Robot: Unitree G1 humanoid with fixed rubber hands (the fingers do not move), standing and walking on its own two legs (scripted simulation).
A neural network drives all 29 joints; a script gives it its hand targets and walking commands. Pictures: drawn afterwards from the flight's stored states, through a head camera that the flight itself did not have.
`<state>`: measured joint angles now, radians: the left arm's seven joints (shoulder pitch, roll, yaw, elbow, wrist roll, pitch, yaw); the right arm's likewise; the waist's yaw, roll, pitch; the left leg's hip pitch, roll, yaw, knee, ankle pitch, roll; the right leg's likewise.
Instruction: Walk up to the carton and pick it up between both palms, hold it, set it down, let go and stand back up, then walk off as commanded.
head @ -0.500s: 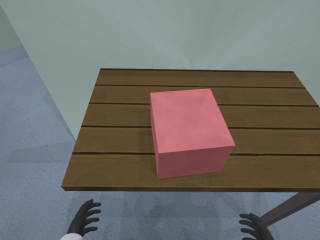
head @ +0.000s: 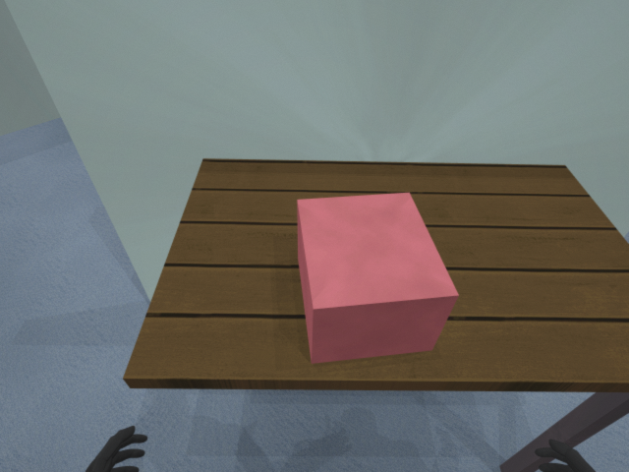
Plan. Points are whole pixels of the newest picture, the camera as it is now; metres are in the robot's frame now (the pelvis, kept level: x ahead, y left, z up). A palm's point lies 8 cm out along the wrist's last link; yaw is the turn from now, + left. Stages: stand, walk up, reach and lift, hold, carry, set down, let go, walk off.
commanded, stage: stand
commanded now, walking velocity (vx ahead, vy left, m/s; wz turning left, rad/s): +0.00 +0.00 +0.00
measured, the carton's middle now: (363, 273) +0.42 -0.02 +0.01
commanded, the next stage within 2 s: walk off in 0.80 s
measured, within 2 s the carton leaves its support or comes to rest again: neither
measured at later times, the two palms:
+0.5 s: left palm out of the picture +0.08 +0.31 -0.10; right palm out of the picture +0.12 -0.30 -0.06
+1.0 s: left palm out of the picture +0.05 +0.32 -0.10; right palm out of the picture +0.09 -0.31 -0.07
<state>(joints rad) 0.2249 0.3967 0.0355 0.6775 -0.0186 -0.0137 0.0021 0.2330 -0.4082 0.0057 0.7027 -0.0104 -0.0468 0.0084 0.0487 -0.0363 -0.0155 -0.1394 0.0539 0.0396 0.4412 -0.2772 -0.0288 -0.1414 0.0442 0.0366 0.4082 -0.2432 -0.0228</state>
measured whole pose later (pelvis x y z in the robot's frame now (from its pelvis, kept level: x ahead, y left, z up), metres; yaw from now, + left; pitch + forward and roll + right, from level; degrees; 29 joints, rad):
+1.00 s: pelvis -0.02 +0.00 +0.00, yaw +0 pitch -3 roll -1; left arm 0.19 0.42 0.04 0.93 -0.02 -0.02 0.00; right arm 0.23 -0.42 0.01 0.79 -0.01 -0.02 0.01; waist 0.05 -0.02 0.02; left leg -0.14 0.05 0.04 0.44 -0.24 -0.03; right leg -0.14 0.04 0.04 0.41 -0.21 -0.02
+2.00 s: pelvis -0.26 -0.05 -0.03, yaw -1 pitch -9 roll +2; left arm 0.31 0.46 0.03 0.75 -0.02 0.05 0.01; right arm 0.21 -0.48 -0.02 0.72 -0.01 0.09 -0.02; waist 0.05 0.00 0.24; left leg -0.41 -0.04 -0.14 0.83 -0.41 0.06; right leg -0.15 0.08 0.06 0.73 -0.43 -0.06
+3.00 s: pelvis -0.31 -0.01 -0.01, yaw +0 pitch -1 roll -1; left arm 0.23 0.41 0.03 0.76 -0.02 -0.01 0.01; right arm 0.24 -0.41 -0.02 0.81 -0.01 -0.04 -0.01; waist 0.05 0.02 0.02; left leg -0.33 -0.02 -0.17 0.54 -0.20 -0.03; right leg -0.22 0.04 0.06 0.54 -0.28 -0.03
